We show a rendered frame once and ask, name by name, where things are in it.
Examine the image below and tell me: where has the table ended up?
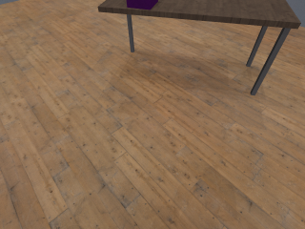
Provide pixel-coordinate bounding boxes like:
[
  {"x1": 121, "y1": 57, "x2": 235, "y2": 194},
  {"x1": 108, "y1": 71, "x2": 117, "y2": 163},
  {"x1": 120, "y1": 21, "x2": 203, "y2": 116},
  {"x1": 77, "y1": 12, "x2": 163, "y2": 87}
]
[{"x1": 98, "y1": 0, "x2": 301, "y2": 95}]

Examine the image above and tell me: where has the carton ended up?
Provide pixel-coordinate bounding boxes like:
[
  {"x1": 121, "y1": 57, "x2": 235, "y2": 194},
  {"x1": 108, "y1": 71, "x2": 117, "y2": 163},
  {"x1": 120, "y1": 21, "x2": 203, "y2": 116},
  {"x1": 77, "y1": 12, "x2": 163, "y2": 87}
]
[{"x1": 126, "y1": 0, "x2": 158, "y2": 10}]

